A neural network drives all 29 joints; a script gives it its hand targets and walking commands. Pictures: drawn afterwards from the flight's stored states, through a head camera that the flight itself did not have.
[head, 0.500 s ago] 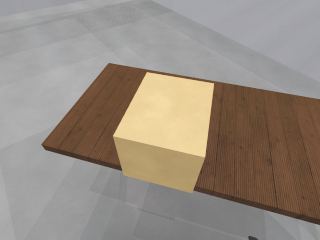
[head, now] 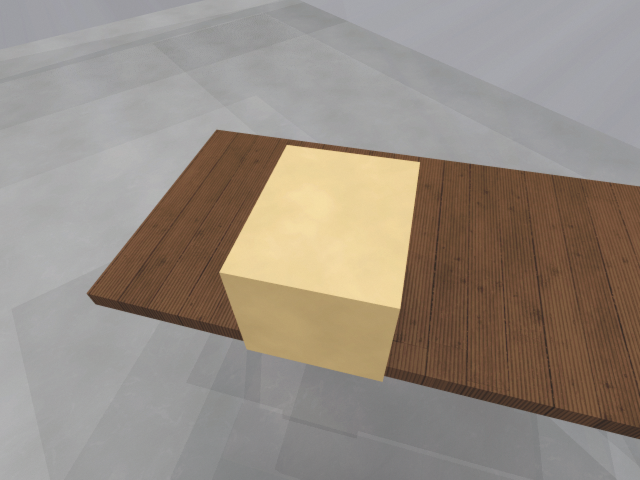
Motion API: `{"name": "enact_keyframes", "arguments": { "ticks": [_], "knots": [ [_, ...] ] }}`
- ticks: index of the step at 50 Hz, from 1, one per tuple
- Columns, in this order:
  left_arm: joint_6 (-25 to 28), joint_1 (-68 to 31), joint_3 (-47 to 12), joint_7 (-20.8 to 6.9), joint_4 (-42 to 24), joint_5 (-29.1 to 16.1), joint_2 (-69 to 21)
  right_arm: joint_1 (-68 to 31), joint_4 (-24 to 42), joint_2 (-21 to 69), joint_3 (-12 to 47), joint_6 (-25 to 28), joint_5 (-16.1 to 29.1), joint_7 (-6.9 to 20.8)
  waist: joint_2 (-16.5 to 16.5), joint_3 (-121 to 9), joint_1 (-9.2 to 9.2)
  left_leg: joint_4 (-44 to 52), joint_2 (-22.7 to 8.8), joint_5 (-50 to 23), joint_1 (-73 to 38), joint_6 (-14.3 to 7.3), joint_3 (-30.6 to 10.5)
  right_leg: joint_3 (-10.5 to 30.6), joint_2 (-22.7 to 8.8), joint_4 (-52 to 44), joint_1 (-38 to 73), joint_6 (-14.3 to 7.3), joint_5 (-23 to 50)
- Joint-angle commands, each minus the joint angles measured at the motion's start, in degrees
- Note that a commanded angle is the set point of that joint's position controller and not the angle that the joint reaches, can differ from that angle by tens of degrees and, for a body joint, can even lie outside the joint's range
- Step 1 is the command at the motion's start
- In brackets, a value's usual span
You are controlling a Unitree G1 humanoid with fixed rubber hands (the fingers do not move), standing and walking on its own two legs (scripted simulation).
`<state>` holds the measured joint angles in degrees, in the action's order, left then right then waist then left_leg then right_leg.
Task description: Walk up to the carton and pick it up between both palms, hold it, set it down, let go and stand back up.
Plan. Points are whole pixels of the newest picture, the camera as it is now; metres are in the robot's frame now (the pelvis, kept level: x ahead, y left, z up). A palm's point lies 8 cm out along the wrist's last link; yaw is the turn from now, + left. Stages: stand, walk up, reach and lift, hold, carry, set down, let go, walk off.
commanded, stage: walk up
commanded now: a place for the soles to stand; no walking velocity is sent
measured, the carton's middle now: (332, 257) +0.47 +0.01 -0.03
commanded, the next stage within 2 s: none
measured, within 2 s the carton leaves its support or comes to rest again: neither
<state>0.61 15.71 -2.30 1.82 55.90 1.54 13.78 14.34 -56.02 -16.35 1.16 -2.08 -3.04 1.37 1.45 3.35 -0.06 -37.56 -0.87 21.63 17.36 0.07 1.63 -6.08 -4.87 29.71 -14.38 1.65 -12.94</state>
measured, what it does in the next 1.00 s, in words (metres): steps to the left, turning right: left foot, then right foot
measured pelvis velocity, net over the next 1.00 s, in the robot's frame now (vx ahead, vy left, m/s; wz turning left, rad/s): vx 0.03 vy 0.18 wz -0.32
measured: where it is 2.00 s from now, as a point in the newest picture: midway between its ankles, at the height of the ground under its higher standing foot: outside the picture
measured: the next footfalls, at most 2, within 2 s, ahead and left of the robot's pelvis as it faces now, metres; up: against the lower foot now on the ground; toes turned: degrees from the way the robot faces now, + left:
left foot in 0.26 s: +0.08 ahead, +0.25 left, +0.00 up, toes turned -6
right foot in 0.56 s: +0.07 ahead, +0.02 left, +0.00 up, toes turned -11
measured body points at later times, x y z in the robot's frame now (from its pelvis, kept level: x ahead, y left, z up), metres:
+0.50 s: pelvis +0.00 +0.13 -0.01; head +0.03 +0.13 +0.44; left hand +0.11 +0.39 -0.14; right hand +0.04 -0.13 -0.15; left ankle +0.03 +0.24 -0.73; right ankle +0.01 +0.04 -0.70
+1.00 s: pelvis +0.03 +0.18 +0.00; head +0.03 +0.18 +0.45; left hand +0.16 +0.39 -0.14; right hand +0.01 -0.08 -0.14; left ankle +0.04 +0.25 -0.73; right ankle +0.02 +0.06 -0.73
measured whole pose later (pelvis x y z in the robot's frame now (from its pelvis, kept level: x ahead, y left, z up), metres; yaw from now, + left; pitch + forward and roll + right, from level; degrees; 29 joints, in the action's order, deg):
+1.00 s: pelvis +0.03 +0.18 +0.00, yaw -18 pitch -2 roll +1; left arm 0.9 15.3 -1.0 0.5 52.9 0.9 12.0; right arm 13.5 -54.4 -13.4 1.7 -0.4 -0.5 -0.7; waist -1.4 2.4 -0.2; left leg -27.3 0.1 16.7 9.0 -3.5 13.0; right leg 7.9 2.6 31.8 -15.7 0.0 -14.0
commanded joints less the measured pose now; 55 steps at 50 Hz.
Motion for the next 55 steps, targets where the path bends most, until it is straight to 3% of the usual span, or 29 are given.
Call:
{"name": "enact_keyframes", "arguments": {
  "ticks": [1,4,6,7,10,11,12,13,14,15,16,17,18,21,22,26,27,28,29,30,31,33,35,38,39,43,49,53,55],
  "knots": [
    [0.9,7.2,5.6,4.1,-2.2,1.5,13.2,-3.2,7.1,-4.7,-2.1,-1.7,-2.7,0.6,-5.0,1.9,-1.17,-19.5,-7.7,4.7,18.0,2.8,-5.7,25.4,-20.8,-17.6,4.9,-13.5,-11.7],
    [2.1,2.2,6.2,3.8,-5.7,1.8,12.0,-2.3,7.8,-5.1,-2.3,-2.1,-1.8,0.8,-10.2,1.5,0.94,-19.2,-9.3,2.5,14.4,3.4,-6.0,19.7,-16.9,-16.3,1.1,-12.1,-6.8],
    [2.5,3.6,6.2,3.5,-6.6,1.9,11.5,-3.8,8.2,-5.6,-2.2,-2.3,-1.7,1.2,-9.0,1.9,-0.07,-17.2,-8.7,3.3,12.3,3.8,-5.1,17.4,-15.0,-14.8,-0.2,-12.6,-0.5],
    [2.3,4.2,7.1,3.1,-7.0,2.5,13.2,-4.2,9.0,-4.3,-1.9,-2.2,-0.9,1.5,-12.8,0.3,-0.59,-14.5,-8.3,5.3,10.5,3.5,-3.4,16.2,-14.9,-13.5,0.1,-12.6,1.3],
    [1.4,2.9,7.8,2.5,-9.0,2.3,14.4,-2.9,9.0,-5.8,-2.4,-2.2,0.1,1.9,-11.8,-1.7,-0.15,-9.4,-6.5,4.0,3.4,2.8,-1.2,14.6,-13.2,-10.1,-3.7,-11.6,-2.2],
    [0.7,1.0,7.6,2.4,-9.9,2.6,15.3,-1.5,8.6,-5.3,-2.8,-2.3,0.4,2.1,-11.3,-0.3,2.13,-1.6,-6.0,-0.9,-2.3,1.9,-0.5,13.2,-12.1,-6.0,-8.2,-10.6,-1.8],
    [-0.1,0.7,7.3,2.0,-10.3,2.5,14.1,3.1,7.2,-5.9,-3.3,-1.9,0.6,2.3,-7.3,-2.7,3.99,5.6,-4.0,-4.3,-10.5,1.4,1.2,8.5,-7.5,2.0,-13.0,-8.2,-4.1],
    [-0.7,2.9,5.7,1.5,-10.5,2.2,9.0,7.7,6.5,-9.7,-4.5,-1.2,0.3,2.1,7.2,-4.9,5.69,14.7,-6.0,-4.6,-10.8,0.0,-4.1,3.4,0.7,15.4,-13.9,-5.6,-10.0],
    [-1.1,3.5,4.2,1.5,-13.3,1.0,4.4,4.2,8.4,-14.5,-5.3,-1.4,1.1,1.6,17.9,-2.9,4.7,22.2,-16.8,-1.3,-7.5,-4.6,-19.6,1.9,8.8,24.7,-21.3,-2.8,-24.8],
    [-1.4,2.8,4.7,2.7,-14.1,0.2,4.4,1.1,9.6,-18.0,-6.0,-1.7,1.5,0.5,16.7,-1.8,5.45,26.2,-21.8,11.2,0.9,-11.2,-26.1,5.9,7.7,32.3,-20.9,-3.4,-30.8],
    [-1.2,2.8,4.9,3.0,-14.1,0.0,5.8,-1.6,10.2,-15.6,-5.6,-1.8,1.9,-0.5,14.7,1.8,4.28,25.5,-21.5,12.3,3.1,-11.9,-22.0,7.9,6.4,35.8,-20.3,-3.3,-27.1],
    [-0.7,3.0,5.1,2.7,-13.6,-0.3,6.0,-3.1,9.7,-11.9,-4.4,-1.8,1.9,-1.0,11.2,4.0,3.04,21.7,-18.8,4.2,2.2,-11.2,-16.9,9.3,5.9,35.7,-20.5,-3.3,-23.4],
    [-0.5,6.1,5.4,2.5,-12.8,0.1,5.8,-2.8,10.5,-11.1,-4.1,-1.7,1.3,-1.3,12.0,1.9,2.16,19.1,-17.8,0.0,-1.5,-10.6,-14.5,8.9,5.1,34.1,-21.0,-3.2,-21.9],
    [0.3,8.6,5.8,1.0,-12.5,0.2,6.1,-4.3,11.1,-7.1,-2.9,-0.2,0.7,-1.8,8.5,-1.4,0.34,16.5,-19.8,-4.9,-5.8,-11.7,-14.7,8.4,3.7,27.8,-17.2,-1.7,-18.1],
    [0.6,6.3,5.3,0.4,-13.7,0.8,5.5,-2.2,10.4,-5.4,-2.4,0.4,0.7,-2.0,3.6,-1.2,1.27,16.2,-20.1,-7.2,-6.2,-11.6,-14.0,8.8,3.8,22.1,-15.6,-2.0,-18.2],
    [1.2,9.1,5.0,-0.5,-14.3,0.4,3.1,-5.2,10.1,-6.8,-1.5,1.6,0.9,-2.0,3.8,-4.0,-2.86,8.9,-18.3,-16.9,-0.4,-7.7,-6.0,7.9,4.4,-0.4,3.4,-4.5,2.0],
    [1.5,9.1,5.2,-0.4,-14.2,0.2,4.7,-3.7,9.5,-5.5,-0.8,1.6,1.3,-1.7,-1.0,-4.3,-3.23,2.4,-15.3,-15.1,3.9,-5.2,-1.5,15.3,1.0,-4.7,9.6,-5.1,8.2],
    [1.5,8.8,6.4,-0.4,-14.6,0.0,8.7,-0.5,10.6,-1.6,0.5,1.9,1.5,-1.3,-9.9,-5.5,-2.01,-2.9,-10.2,-3.0,9.7,-1.7,1.8,31.0,-8.4,-8.9,12.5,-7.7,12.4],
    [1.1,6.8,6.6,-0.3,-14.7,-1.7,11.2,-0.4,9.8,-2.1,0.1,0.6,2.2,-1.7,-6.3,-2.8,-0.9,-6.5,-4.1,14.4,6.6,-0.2,2.2,35.0,-12.5,-9.8,4.0,-12.8,6.2],
    [0.9,6.0,6.7,-0.4,-14.0,-1.8,11.3,-0.3,9.8,-3.0,-0.1,-0.1,2.0,-2.3,-10.1,-1.1,-1.06,-7.1,-4.4,15.4,4.1,0.0,0.6,36.5,-13.0,-11.5,-2.4,-14.7,-1.5],
    [0.6,4.6,6.1,-0.5,-13.4,-1.9,9.0,-2.0,9.6,-3.2,-0.4,-0.2,1.8,-2.4,-8.6,1.6,-1.68,-6.0,-3.7,14.3,3.7,-0.4,-0.5,35.5,-10.8,-13.4,-4.6,-14.7,-5.4],
    [0.3,0.4,4.9,-0.1,-13.8,-1.0,6.7,0.5,8.3,-1.9,-0.6,1.0,1.9,-2.3,-10.0,0.8,1.24,3.0,-3.9,2.1,1.3,-1.4,-1.3,28.8,-6.9,-9.9,-1.9,-12.0,5.1],
    [0.5,-1.1,3.7,-0.9,-13.3,-1.0,5.3,2.2,7.0,-3.4,-0.7,2.9,2.1,-2.0,-4.6,-5.3,1.66,12.1,-5.4,-12.2,-9.0,-2.0,-2.5,21.6,-2.3,-4.5,-3.5,-7.8,12.5],
    [0.5,1.0,3.1,-1.6,-10.3,-1.2,2.9,0.2,6.6,-5.2,-0.9,3.3,2.3,-1.8,-2.8,-3.0,-0.77,19.6,-12.1,-1.1,-3.2,-5.3,-7.9,15.4,4.2,-0.8,0.3,-4.7,2.3],
    [0.4,1.4,3.1,-1.5,-9.5,-0.9,2.9,-1.1,6.1,-5.4,-0.8,3.0,2.9,-1.9,-1.4,0.6,-1.85,21.1,-11.5,1.0,-1.0,-5.4,-6.8,15.6,4.0,-1.1,0.3,-4.9,2.7],
    [1.0,1.8,3.1,-1.4,-7.1,-0.9,4.0,-0.8,5.1,-4.4,-0.7,2.8,2.7,-2.1,2.3,1.6,-1.11,22.4,-10.7,-0.8,-3.0,-4.7,-2.9,16.4,3.6,-0.2,-1.8,-4.3,5.5],
    [1.3,1.5,2.4,-0.8,-5.8,-0.5,3.3,-1.5,4.5,-4.9,-1.3,2.1,2.5,-2.5,1.4,0.4,-0.59,21.1,-11.9,-3.0,-8.7,-5.2,0.4,14.8,3.9,0.2,-4.9,-3.6,6.6],
    [1.4,1.0,2.2,-0.2,-4.7,-0.7,4.8,-0.4,3.8,-5.4,-1.0,1.7,2.2,-2.4,-0.9,-1.6,0.53,16.9,-10.8,-16.5,-12.7,-4.9,3.7,16.0,3.4,2.6,-6.0,-4.3,13.0],
    [1.1,1.1,2.2,-0.2,-4.8,-1.1,4.9,-0.3,3.5,-5.5,-1.2,1.3,2.0,-2.5,-0.9,-1.9,0.06,17.7,-10.7,-11.5,-11.5,-5.2,4.1,16.0,3.8,3.1,-6.3,-4.6,11.5]
  ]
}}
